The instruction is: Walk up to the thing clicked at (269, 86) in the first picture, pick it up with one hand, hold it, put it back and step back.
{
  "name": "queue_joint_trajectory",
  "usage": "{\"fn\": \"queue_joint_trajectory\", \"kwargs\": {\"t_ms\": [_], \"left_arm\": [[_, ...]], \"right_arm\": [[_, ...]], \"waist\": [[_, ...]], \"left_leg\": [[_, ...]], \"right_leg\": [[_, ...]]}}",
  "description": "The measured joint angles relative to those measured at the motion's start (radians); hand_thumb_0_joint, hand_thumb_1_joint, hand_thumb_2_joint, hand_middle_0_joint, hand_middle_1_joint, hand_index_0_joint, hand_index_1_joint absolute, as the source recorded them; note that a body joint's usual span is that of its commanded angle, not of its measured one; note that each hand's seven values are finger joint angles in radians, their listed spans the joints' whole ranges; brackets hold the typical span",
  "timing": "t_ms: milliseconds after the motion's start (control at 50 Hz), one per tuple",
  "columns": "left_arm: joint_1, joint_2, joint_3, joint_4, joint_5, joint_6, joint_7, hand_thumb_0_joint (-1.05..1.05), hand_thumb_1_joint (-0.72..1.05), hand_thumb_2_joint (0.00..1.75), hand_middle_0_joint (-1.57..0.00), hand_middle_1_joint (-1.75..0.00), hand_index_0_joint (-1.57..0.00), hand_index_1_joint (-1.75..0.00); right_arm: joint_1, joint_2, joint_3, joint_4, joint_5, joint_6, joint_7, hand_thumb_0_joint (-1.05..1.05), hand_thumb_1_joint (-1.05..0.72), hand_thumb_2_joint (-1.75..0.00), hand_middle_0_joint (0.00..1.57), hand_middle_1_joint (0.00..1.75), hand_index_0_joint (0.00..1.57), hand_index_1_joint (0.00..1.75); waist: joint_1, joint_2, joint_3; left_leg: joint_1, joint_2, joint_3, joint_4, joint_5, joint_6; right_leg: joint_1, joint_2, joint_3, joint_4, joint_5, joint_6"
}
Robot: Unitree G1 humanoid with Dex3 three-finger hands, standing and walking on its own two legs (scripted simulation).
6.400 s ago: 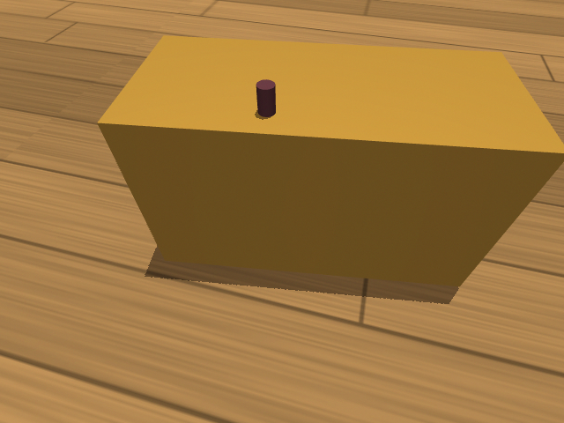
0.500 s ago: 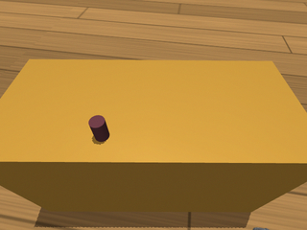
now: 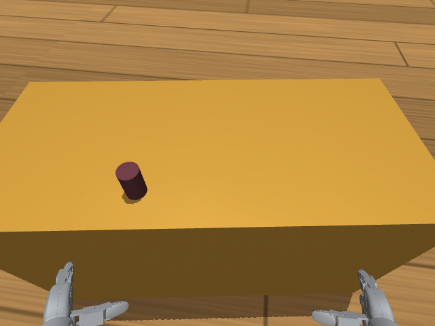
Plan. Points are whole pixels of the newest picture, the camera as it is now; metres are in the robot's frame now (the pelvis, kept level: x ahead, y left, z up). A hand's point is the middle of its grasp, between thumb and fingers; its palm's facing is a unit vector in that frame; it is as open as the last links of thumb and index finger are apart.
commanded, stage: rise first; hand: left
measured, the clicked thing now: (132, 181) +0.41 +0.22 -0.03
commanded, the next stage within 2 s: go down in 1.32 s
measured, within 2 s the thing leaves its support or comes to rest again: neither
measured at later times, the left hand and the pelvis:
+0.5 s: hand (77, 287) +0.18 +0.25 +0.00, palm faces +0.29 -0.89 -0.35, open 17.4 cm; pelvis +0.00 -0.01 +0.00, yaw +1 degrees
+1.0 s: hand (57, 284) +0.17 +0.25 +0.06, palm faces +0.33 -0.86 -0.39, open 17.6 cm; pelvis -0.01 -0.01 +0.00, yaw +1 degrees
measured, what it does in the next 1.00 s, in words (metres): stands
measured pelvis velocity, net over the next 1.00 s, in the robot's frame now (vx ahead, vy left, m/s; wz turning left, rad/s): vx -0.01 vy -0.01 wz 0.02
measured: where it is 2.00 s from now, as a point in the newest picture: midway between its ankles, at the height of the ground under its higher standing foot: outside the picture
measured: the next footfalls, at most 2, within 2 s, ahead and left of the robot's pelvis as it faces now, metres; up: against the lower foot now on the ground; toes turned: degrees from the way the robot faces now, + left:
none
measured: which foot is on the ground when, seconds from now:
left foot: down 0.00-1.00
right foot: down 0.00-1.00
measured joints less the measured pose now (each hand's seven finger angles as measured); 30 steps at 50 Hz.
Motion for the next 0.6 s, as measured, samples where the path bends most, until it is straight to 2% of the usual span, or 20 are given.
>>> {"fn": "queue_joint_trajectory", "kwargs": {"t_ms": [120,220,380,600], "left_arm": [[0.071,-0.011,0.000,-0.149,0.004,0.000,0.013,0.00,-0.29,0.09,-0.06,-0.06,-0.07,-0.05],[0.116,-0.015,0.010,-0.268,0.002,-0.001,0.011,0.00,-0.43,0.04,-0.05,-0.05,-0.06,-0.04],[0.192,-0.013,0.025,-0.447,-0.007,-0.011,-0.010,-0.01,-0.49,0.01,-0.05,-0.05,-0.06,-0.04],[0.251,-0.007,0.050,-0.596,-0.003,-0.057,-0.026,-0.01,-0.54,0.01,-0.05,-0.06,-0.06,-0.04]], "right_arm": [[0.063,0.024,0.024,-0.120,-0.006,-0.001,-0.009,0.00,0.28,-0.11,0.06,0.05,0.06,0.05],[0.080,0.031,0.032,-0.167,-0.014,-0.011,-0.009,0.00,0.41,-0.06,0.06,0.05,0.06,0.05],[0.092,0.023,0.011,-0.155,-0.015,-0.014,0.003,-0.01,0.50,-0.03,0.06,0.05,0.06,0.05],[0.078,0.024,-0.007,-0.112,-0.029,-0.020,0.005,-0.01,0.50,-0.03,0.06,0.05,0.06,0.05]], "waist": [[0.008,0.008,0.004],[0.013,0.013,0.003],[0.020,0.025,0.012],[0.028,0.040,0.042]], "left_leg": [[0.039,0.000,-0.001,-0.007,-0.007,-0.003],[0.070,0.000,-0.002,-0.015,-0.008,-0.004],[0.101,0.000,-0.006,-0.025,-0.004,-0.006],[0.109,0.003,-0.016,-0.030,0.010,-0.009]], "right_leg": [[0.040,0.000,-0.002,-0.008,-0.007,-0.002],[0.071,0.000,-0.004,-0.015,-0.009,-0.003],[0.103,0.001,-0.008,-0.022,-0.008,-0.006],[0.111,0.005,-0.018,-0.020,-0.001,-0.010]]}}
